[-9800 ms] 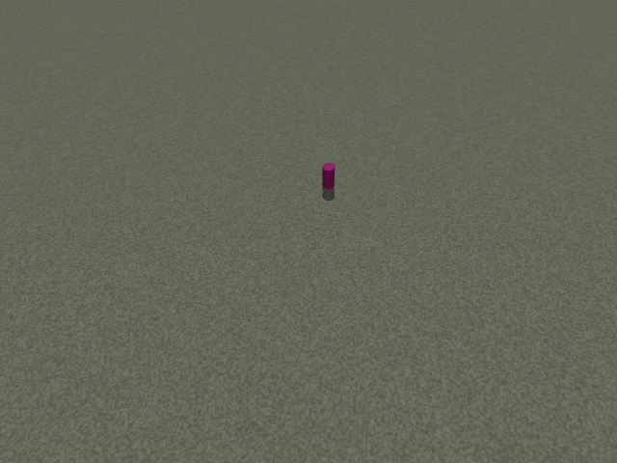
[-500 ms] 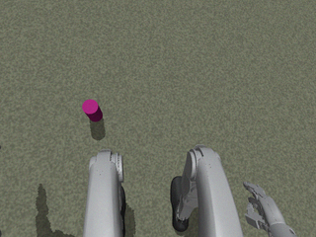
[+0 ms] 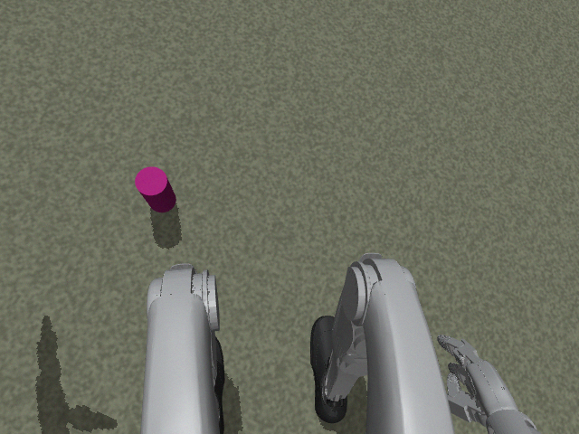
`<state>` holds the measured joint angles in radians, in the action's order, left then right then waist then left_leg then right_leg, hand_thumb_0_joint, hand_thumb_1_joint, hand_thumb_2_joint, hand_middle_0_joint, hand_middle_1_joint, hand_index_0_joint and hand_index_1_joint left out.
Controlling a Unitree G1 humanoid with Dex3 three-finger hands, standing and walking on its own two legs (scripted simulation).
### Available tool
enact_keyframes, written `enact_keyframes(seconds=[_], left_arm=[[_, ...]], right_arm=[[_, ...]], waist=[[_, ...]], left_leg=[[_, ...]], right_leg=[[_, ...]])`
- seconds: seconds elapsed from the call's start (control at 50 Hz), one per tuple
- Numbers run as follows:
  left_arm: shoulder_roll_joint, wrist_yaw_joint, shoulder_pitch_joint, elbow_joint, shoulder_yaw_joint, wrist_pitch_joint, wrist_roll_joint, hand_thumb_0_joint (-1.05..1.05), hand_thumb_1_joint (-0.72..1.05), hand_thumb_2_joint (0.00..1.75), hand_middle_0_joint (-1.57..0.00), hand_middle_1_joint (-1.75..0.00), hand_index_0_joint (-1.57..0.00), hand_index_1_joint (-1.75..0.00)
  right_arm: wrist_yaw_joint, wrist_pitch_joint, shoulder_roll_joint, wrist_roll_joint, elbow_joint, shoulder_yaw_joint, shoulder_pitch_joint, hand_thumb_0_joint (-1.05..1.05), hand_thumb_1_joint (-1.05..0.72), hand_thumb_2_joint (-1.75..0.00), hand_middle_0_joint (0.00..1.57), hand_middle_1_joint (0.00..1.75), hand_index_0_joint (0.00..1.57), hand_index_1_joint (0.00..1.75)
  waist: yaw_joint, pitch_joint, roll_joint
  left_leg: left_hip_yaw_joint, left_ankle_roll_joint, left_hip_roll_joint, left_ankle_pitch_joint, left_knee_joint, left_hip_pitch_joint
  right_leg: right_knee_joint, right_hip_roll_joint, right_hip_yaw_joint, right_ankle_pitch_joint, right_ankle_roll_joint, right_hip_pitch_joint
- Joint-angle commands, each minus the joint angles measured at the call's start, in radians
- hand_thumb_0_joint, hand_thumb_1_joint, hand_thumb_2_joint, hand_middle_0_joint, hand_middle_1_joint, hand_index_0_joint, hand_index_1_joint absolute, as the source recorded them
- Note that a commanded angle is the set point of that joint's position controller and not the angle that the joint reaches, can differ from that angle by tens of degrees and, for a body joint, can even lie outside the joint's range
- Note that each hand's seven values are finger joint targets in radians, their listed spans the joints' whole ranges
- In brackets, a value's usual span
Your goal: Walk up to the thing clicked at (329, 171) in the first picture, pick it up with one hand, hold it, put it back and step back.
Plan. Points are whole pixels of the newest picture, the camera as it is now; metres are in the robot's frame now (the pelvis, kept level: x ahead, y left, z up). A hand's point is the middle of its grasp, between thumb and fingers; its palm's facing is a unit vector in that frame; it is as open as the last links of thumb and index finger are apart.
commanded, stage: go down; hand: left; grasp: from the side
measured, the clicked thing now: (157, 191) +0.51 +0.24 -0.32
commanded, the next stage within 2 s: approach in 0.70 s
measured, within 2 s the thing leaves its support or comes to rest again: neither
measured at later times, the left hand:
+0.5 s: hand out of the picture +0.40 +0.41 -0.01, palm faces +0.20 -0.97 -0.12, open 17.2 cm
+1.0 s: hand out of the picture +0.41 +0.42 -0.04, palm faces +0.22 -0.97 -0.06, open 17.4 cm
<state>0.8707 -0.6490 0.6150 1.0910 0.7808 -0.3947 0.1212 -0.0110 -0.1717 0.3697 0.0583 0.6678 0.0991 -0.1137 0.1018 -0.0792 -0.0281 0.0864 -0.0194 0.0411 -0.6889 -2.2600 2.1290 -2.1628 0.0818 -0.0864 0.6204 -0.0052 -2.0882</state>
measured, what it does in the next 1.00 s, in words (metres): stands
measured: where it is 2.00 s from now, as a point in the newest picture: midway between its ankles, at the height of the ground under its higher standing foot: (269, 397)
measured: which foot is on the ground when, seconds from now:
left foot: down 0.00-1.00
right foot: down 0.00-1.00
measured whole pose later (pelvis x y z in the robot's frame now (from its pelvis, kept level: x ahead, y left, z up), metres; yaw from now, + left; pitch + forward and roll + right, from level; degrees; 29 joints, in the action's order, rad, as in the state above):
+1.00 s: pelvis +0.00 +0.00 -0.03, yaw -2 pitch +29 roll -9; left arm 0.97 -0.71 0.67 1.21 0.84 -0.51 0.21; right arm 0.00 -0.17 0.41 0.09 0.64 0.18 -0.07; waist 0.14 0.00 -0.06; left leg 0.12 -0.03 0.04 -0.69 -2.38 2.20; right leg -2.25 0.07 -0.11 0.61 0.00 -2.14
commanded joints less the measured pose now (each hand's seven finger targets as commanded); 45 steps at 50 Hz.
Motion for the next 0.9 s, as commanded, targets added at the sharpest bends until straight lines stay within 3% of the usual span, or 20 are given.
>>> enact_keyframes(seconds=[0.0, 0.1, 0.16, 0.18, 0.26, 0.32, 0.34, 0.4, 0.46, 0.56, 0.62, 0.72, 0.74, 0.78, 0.8, 0.88], left_arm=[[0.432, 0.007, 0.196, -0.197, 0.069, -0.058, 0.031, 0.00, -0.47, 0.11, -0.04, -0.09, -0.03, -0.10], [0.416, 0.003, 0.198, -0.200, 0.060, -0.059, 0.038, 0.00, -0.46, 0.12, -0.03, -0.10, -0.03, -0.10], [0.448, 0.004, 0.199, -0.204, 0.079, -0.061, 0.043, 0.00, -0.47, 0.11, -0.03, -0.09, -0.03, -0.09], [0.424, 0.001, 0.205, -0.201, 0.066, -0.064, 0.044, 0.00, -0.48, 0.11, -0.04, -0.10, -0.03, -0.10], [0.440, -0.004, 0.202, -0.194, 0.079, -0.068, 0.051, 0.00, -0.47, 0.12, -0.03, -0.10, -0.03, -0.10], [0.432, -0.013, 0.184, -0.175, 0.081, -0.071, 0.053, 0.00, -0.49, 0.12, -0.03, -0.10, -0.03, -0.11], [0.463, -0.014, 0.198, -0.192, 0.095, -0.075, 0.055, 0.00, -0.49, 0.12, -0.04, -0.10, -0.03, -0.10], [0.465, -0.017, 0.202, -0.182, 0.100, -0.078, 0.057, 0.00, -0.49, 0.12, -0.04, -0.10, -0.03, -0.10], [0.458, -0.024, 0.204, -0.173, 0.092, -0.088, 0.059, 0.00, -0.49, 0.12, -0.04, -0.10, -0.03, -0.10], [0.499, -0.033, 0.180, -0.171, 0.123, -0.094, 0.071, 0.00, -0.49, 0.11, -0.04, -0.10, -0.03, -0.10], [0.481, -0.042, 0.182, -0.170, 0.117, -0.094, 0.077, 0.00, -0.49, 0.12, -0.04, -0.10, -0.03, -0.11], [0.496, -0.049, 0.193, -0.185, 0.118, -0.100, 0.084, 0.00, -0.50, 0.11, -0.04, -0.09, -0.03, -0.10], [0.480, -0.050, 0.197, -0.188, 0.113, -0.099, 0.089, 0.00, -0.49, 0.12, -0.04, -0.09, -0.03, -0.10], [0.496, -0.051, 0.189, -0.180, 0.126, -0.102, 0.091, 0.00, -0.52, 0.18, -0.06, -0.15, -0.03, -0.18], [0.498, -0.053, 0.215, -0.185, 0.121, -0.105, 0.089, 0.00, -0.57, 0.10, -0.08, -0.09, -0.05, -0.11], [0.425, -0.061, 0.210, -0.075, 0.098, -0.134, 0.111, 0.00, -0.59, 0.07, -0.07, -0.11, -0.05, -0.13]], right_arm=[[-0.020, -0.021, 0.244, -0.011, -0.051, -0.093, -0.129, 0.00, -0.92, -0.91, 0.20, 0.30, 0.20, 0.30], [-0.019, -0.018, 0.249, -0.013, -0.048, -0.088, -0.136, 0.00, -0.92, -0.91, 0.20, 0.30, 0.20, 0.30], [-0.019, -0.018, 0.254, -0.013, -0.053, -0.084, -0.123, 0.00, -0.91, -0.91, 0.20, 0.30, 0.20, 0.30], [-0.018, -0.017, 0.250, -0.013, -0.053, -0.084, -0.129, 0.00, -0.92, -0.91, 0.20, 0.30, 0.20, 0.30], [-0.018, -0.015, 0.256, -0.012, -0.057, -0.080, -0.122, 0.00, -0.91, -0.91, 0.20, 0.30, 0.20, 0.30], [-0.017, -0.012, 0.257, -0.008, -0.048, -0.075, -0.139, 0.00, -0.92, -0.91, 0.20, 0.30, 0.20, 0.30], [-0.017, -0.011, 0.259, -0.006, -0.053, -0.072, -0.133, 0.00, -0.92, -0.91, 0.20, 0.30, 0.20, 0.30], [-0.016, -0.012, 0.262, -0.003, -0.053, -0.069, -0.134, 0.00, -0.92, -0.91, 0.20, 0.30, 0.20, 0.30], [-0.016, -0.010, 0.263, -0.004, -0.057, -0.066, -0.119, 0.00, -0.91, -0.91, 0.20, 0.30, 0.20, 0.30], [-0.016, -0.009, 0.271, -0.001, -0.057, -0.060, -0.117, 0.00, -0.92, -0.91, 0.20, 0.30, 0.20, 0.30], [-0.016, -0.009, 0.275, 0.000, -0.054, -0.059, -0.118, 0.00, -0.92, -0.91, 0.20, 0.30, 0.20, 0.30], [-0.016, -0.006, 0.284, -0.004, -0.059, -0.058, -0.097, 0.00, -0.92, -0.91, 0.20, 0.30, 0.20, 0.30], [-0.015, -0.008, 0.282, -0.003, -0.060, -0.055, -0.107, 0.00, -0.92, -0.91, 0.20, 0.30, 0.20, 0.30], [-0.015, -0.007, 0.285, -0.004, -0.056, -0.055, -0.104, 0.00, -0.93, -0.91, 0.20, 0.30, 0.20, 0.30], [-0.016, -0.008, 0.284, -0.002, -0.057, -0.051, -0.107, 0.00, -0.91, -0.90, 0.20, 0.30, 0.20, 0.30], [-0.012, -0.012, 0.284, 0.008, -0.053, -0.030, -0.100, 0.00, -0.91, -0.91, 0.20, 0.30, 0.20, 0.30]], waist=[[-0.041, -0.626, 0.268], [-0.032, -0.607, 0.271], [-0.044, -0.596, 0.285], [-0.032, -0.605, 0.273], [-0.027, -0.595, 0.272], [-0.027, -0.610, 0.268], [-0.028, -0.620, 0.272], [-0.023, -0.619, 0.280], [-0.017, -0.574, 0.279], [-0.031, -0.612, 0.272], [-0.018, -0.600, 0.283], [-0.025, -0.577, 0.312], [-0.011, -0.580, 0.308], [-0.017, -0.584, 0.311], [-0.005, -0.578, 0.298], [0.033, -0.497, 0.241]], left_leg=[[-0.003, -0.001, -0.020, 0.103, 0.329, -0.461], [0.003, -0.001, -0.021, 0.095, 0.321, -0.465], [0.004, -0.001, -0.020, 0.080, 0.322, -0.453], [0.006, -0.001, -0.021, 0.082, 0.316, -0.452], [0.006, -0.003, -0.022, 0.092, 0.304, -0.439], [0.006, 0.000, -0.022, 0.141, 0.287, -0.460], [-0.002, -0.001, -0.023, 0.148, 0.278, -0.447], [-0.005, -0.002, -0.024, 0.155, 0.272, -0.444], [0.005, -0.003, -0.021, 0.093, 0.281, -0.423], [-0.004, -0.004, -0.023, 0.143, 0.255, -0.421], [0.001, -0.003, -0.021, 0.146, 0.252, -0.429], [0.023, 0.001, -0.015, 0.085, 0.269, -0.436], [0.026, 0.003, -0.015, 0.107, 0.265, -0.441], [0.024, 0.001, -0.016, 0.116, 0.258, -0.437], [0.023, 0.000, -0.017, 0.115, 0.249, -0.426], [0.028, -0.005, -0.016, 0.124, 0.207, -0.363]], right_leg=[[0.181, -0.049, -0.014, -0.064, -0.035, 0.281], [0.175, -0.049, -0.019, -0.061, -0.035, 0.257], [0.166, -0.049, -0.020, -0.050, -0.035, 0.252], [0.166, -0.049, -0.021, -0.052, -0.034, 0.247], [0.161, -0.050, -0.022, -0.056, -0.034, 0.246], [0.152, -0.050, -0.023, -0.092, -0.034, 0.257], [0.154, -0.051, -0.021, -0.094, -0.033, 0.274], [0.150, -0.051, -0.021, -0.103, -0.033, 0.280], [0.150, -0.053, -0.027, -0.057, -0.033, 0.243], [0.137, -0.054, -0.024, -0.091, -0.032, 0.273], [0.134, -0.055, -0.030, -0.096, -0.031, 0.262], [0.115, -0.055, -0.038, -0.057, -0.033, 0.207], [0.112, -0.056, -0.040, -0.072, -0.033, 0.219], [0.109, -0.055, -0.038, -0.078, -0.033, 0.216], [0.112, -0.056, -0.038, -0.078, -0.032, 0.223], [0.099, -0.062, -0.049, -0.089, -0.029, 0.208]])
